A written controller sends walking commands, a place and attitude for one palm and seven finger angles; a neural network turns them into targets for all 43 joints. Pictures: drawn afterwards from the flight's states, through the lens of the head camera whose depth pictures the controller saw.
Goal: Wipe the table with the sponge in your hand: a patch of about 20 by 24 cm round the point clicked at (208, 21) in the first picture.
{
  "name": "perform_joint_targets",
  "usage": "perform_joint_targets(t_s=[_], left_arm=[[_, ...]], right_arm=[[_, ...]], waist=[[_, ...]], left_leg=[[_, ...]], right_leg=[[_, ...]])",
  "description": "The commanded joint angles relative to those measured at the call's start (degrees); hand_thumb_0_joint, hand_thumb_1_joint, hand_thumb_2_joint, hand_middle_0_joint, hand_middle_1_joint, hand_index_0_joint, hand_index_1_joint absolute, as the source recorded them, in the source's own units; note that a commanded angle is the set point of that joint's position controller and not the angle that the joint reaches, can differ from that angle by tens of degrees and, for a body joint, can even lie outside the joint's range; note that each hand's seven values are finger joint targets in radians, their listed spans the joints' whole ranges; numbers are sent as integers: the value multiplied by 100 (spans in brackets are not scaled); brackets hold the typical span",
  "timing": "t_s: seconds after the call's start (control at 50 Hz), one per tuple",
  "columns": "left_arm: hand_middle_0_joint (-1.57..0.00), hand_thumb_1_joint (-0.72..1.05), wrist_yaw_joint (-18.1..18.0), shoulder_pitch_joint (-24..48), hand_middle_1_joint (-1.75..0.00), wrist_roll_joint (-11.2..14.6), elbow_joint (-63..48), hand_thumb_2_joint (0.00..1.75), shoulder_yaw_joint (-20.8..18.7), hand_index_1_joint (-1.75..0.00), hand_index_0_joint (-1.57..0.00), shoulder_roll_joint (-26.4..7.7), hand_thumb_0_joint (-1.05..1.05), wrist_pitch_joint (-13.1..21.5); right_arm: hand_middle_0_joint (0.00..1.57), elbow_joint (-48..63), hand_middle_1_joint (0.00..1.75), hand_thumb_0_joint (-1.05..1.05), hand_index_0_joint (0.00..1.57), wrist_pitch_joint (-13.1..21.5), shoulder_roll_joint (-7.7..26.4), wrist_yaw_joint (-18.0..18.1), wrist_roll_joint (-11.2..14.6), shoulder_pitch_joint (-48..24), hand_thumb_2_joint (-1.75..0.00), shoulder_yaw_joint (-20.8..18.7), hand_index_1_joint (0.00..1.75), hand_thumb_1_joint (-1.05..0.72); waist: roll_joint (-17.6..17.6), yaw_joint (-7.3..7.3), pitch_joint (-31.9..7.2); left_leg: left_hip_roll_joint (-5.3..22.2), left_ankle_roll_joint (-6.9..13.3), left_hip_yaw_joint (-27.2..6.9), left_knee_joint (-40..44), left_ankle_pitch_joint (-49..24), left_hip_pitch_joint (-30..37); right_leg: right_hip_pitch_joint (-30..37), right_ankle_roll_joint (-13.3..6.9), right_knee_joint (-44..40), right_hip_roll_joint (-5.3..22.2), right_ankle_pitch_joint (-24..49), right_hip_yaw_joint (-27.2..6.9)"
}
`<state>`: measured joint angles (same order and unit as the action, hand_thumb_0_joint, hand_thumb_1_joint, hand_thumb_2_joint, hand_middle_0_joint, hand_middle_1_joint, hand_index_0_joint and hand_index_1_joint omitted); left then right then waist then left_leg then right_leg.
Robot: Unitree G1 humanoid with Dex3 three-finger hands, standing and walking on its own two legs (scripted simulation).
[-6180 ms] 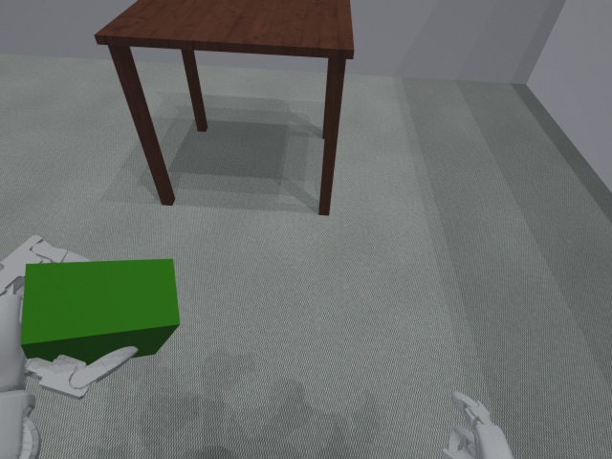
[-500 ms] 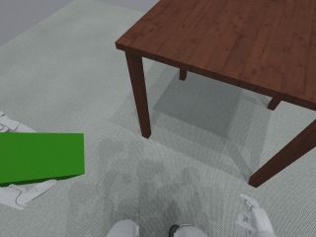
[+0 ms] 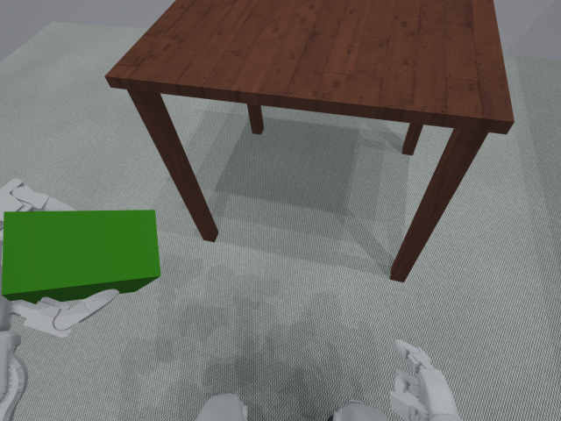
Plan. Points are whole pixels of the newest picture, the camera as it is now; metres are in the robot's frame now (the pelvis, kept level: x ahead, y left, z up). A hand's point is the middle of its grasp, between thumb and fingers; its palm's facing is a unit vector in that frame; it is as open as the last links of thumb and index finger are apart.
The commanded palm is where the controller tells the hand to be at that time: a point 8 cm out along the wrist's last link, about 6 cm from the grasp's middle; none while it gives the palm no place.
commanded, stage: turn to face it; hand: left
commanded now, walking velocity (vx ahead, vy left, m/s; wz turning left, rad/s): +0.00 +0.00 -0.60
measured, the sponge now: (104, 258) +0.24 +0.21 +0.16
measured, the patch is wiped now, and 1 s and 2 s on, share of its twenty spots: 0.00 0.00 0.00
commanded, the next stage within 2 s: take the last steps up to it in 0.88 s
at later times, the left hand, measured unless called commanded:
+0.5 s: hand (138, 278) +0.22 +0.15 +0.19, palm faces +0.14 -0.88 -0.44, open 10.5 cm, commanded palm +0.17 +0.20 +0.20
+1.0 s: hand (255, 312) +0.19 +0.04 +0.20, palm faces -0.10 -0.84 -0.54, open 10.5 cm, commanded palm +0.16 +0.10 +0.20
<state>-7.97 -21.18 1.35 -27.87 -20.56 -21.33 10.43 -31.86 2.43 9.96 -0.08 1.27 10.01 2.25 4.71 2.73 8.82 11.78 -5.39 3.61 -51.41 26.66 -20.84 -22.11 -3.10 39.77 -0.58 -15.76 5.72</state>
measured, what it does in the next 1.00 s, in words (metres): walks backwards, turning right: left foot, then right foot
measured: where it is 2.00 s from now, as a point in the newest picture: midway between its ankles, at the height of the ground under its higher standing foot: outside the picture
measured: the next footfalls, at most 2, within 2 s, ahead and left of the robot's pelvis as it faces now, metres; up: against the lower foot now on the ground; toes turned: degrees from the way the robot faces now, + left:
left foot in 0.42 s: +0.00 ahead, +0.13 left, +0.00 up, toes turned -10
right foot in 0.66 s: -0.04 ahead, -0.16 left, +0.00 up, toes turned -27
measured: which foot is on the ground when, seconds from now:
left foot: up 0.00-0.40, down 0.42-0.68, up 0.70-1.00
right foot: down 0.00-0.42, up 0.44-0.64, down 0.66-1.00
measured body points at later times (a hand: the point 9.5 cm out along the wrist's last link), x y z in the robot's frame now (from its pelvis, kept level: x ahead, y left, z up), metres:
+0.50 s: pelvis -0.06 -0.02 +0.01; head -0.03 -0.03 +0.46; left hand +0.20 +0.20 +0.21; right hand +0.06 -0.30 -0.06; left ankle -0.04 +0.13 -0.72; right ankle +0.00 -0.09 -0.68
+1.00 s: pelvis -0.12 -0.06 +0.02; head -0.08 -0.10 +0.47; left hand +0.19 +0.08 +0.23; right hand -0.11 -0.37 -0.08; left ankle -0.07 +0.07 -0.68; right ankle -0.08 -0.14 -0.72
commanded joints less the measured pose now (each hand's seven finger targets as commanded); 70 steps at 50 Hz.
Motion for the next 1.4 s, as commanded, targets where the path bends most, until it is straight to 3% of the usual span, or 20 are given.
perform_joint_targets(t_s=[0.0,0.04,0.22,0.34,0.38,0.42,0.5,0.6,0.62,0.66,0.72,1.02,1.08,1.12,1.18,1.26,1.28,1.32,1.36,1.38], left_arm=[[-120,10,-188,-689,-160,266,-1546,130,-1346,-160,-120,-1467,0,412],[-120,10,-207,-911,-160,289,-1829,130,-1325,-160,-120,-1322,0,494],[-120,10,-222,-1053,-160,261,-1031,130,-1016,-160,-120,-1057,0,327],[-120,10,-147,-301,-160,154,-1519,130,-661,-160,-120,-1062,0,343],[-120,10,-69,11,-160,134,-1731,130,-672,-160,-120,-1094,0,448],[-120,10,-58,116,-160,17,-1977,130,-964,-160,-120,-1385,0,490],[-120,10,-15,-14,-160,53,-1644,130,-569,-160,-120,-858,0,405],[-120,10,-85,293,-160,-20,-1252,130,-464,-160,-120,-867,0,317],[-120,10,-94,418,-160,-30,-1265,130,-566,-160,-120,-970,0,339],[-120,10,-172,29,-160,100,-1172,130,-1049,-160,-120,-1393,0,366],[-120,10,-193,-1049,-160,228,-1665,130,-1320,-160,-120,-1366,0,459],[-120,10,-214,-631,-160,53,-1473,130,-746,-160,-120,-1050,0,396],[-120,10,-205,-489,-160,-47,-1598,130,-611,-160,-120,-952,0,529],[-120,10,-213,-196,-160,-137,-1505,130,-795,-160,-120,-1168,0,581],[-120,10,-141,-425,-160,-101,-947,130,-507,-160,-120,-766,0,528],[-120,10,-167,296,-160,-120,-972,130,-298,-160,-120,-745,0,531],[-120,10,-174,423,-160,-149,-863,130,-342,-160,-120,-804,0,541],[-120,10,-206,525,-160,-118,-715,130,-614,-160,-120,-1206,0,573],[-120,10,-138,309,-160,-23,-563,130,-663,-160,-120,-1159,0,603],[-120,10,-88,65,-160,10,-688,130,-702,-160,-120,-1131,0,673]], right_arm=[[20,877,30,0,20,-39,610,39,-61,-525,-90,-328,30,-90],[20,866,30,0,20,-166,592,19,-63,-564,-90,-332,30,-90],[20,922,30,0,20,-405,830,107,-23,-518,-90,-478,30,-90],[20,989,30,0,20,-468,928,98,-51,-312,-90,-497,30,-90],[20,1093,30,0,20,-402,1082,122,-117,-275,-90,-573,30,-90],[20,1163,30,0,20,-218,867,184,-81,-490,-90,-555,30,-90],[20,1011,30,0,20,6,844,68,25,-281,-90,-532,30,-90],[20,891,30,0,20,317,1003,61,-13,-51,-90,-533,30,-90],[20,887,30,0,20,321,938,41,14,-88,-90,-506,30,-90],[20,1052,30,0,20,286,785,75,61,-327,-90,-544,30,-90],[20,882,30,0,20,-31,496,51,-58,-537,-90,-315,30,-90],[20,709,30,0,20,-26,872,297,-63,-208,-90,-497,30,-90],[20,807,30,0,20,106,1132,373,-134,-175,-90,-568,30,-90],[20,728,30,0,20,273,832,399,-166,-395,-90,-497,30,-90],[20,480,30,0,20,399,900,351,-89,-245,-90,-541,30,-90],[20,336,30,0,20,554,924,414,-129,-193,-90,-480,30,-90],[20,286,30,0,20,555,915,421,-141,-209,-90,-484,30,-90],[20,366,30,0,20,519,713,386,-109,-349,-90,-466,30,-90],[20,287,30,0,20,471,867,320,-109,-387,-90,-595,30,-90],[20,257,30,0,20,395,789,299,-115,-418,-90,-531,30,-90]], waist=[[-955,-65,-2009],[-814,-134,-2132],[-1212,-66,-1755],[-849,-162,-1788],[-49,-222,-1414],[1354,-66,-1321],[858,-73,-665],[700,-234,-1080],[150,-220,-1249],[-2335,-82,-1839],[-807,-136,-2067],[-839,-317,-1854],[641,-314,-1414],[1333,-397,-794],[853,-267,-620],[759,-308,-822],[386,-305,-954],[-1954,-266,-1052],[-1616,-223,-814],[-1220,-234,-703]], left_leg=[[-589,-2,-709,-2166,-24,-1356],[-628,-38,-554,-1762,-210,-1262],[-965,132,-251,519,39,-149],[-1051,443,-50,2570,-167,1345],[-65,943,-928,3411,179,1857],[1506,1592,-1729,3880,-524,1176],[942,1111,120,3200,-2191,722],[608,586,395,1675,-3472,933],[392,458,461,864,-2889,570],[-774,108,41,-1357,792,-884],[-636,103,-612,-1878,141,-1060],[-1129,589,38,2458,-274,1256],[222,1376,-1585,3853,888,1627],[935,1927,-2331,4423,1382,134],[308,1552,-983,3777,176,227],[26,1234,-679,2866,-629,322],[-120,1099,-508,2286,-637,-100],[-1094,617,198,-417,344,-1939],[-793,489,-682,-1737,-235,-1892],[-683,441,-681,-1867,-591,-1828]], right_leg=[[1978,-641,-1704,1700,1816,-2917],[2053,-599,-1700,1490,2075,-2427],[959,-611,-2426,1227,274,-2941],[271,-113,-2537,761,-448,-2987],[-820,289,-1583,71,-892,-2457],[-1206,541,1956,-273,-954,-963],[-945,623,1738,223,-940,-408],[991,570,-1053,-152,266,262],[1566,388,-1460,239,1173,-152],[2088,-514,-1760,1896,4256,-3111],[2050,-714,-1596,1702,2837,-2568],[542,-236,-2691,1131,-1197,-2290],[-402,311,-880,-79,-1261,-1039],[-517,380,1831,-124,-890,-494],[-438,401,1250,128,-994,-102],[941,427,-1121,28,-683,403],[1637,311,-1598,221,-353,144],[2548,-714,-2519,2348,-305,-3264],[1633,-871,-2895,2579,-1094,-3627],[1365,-817,-2828,2395,-644,-2937]])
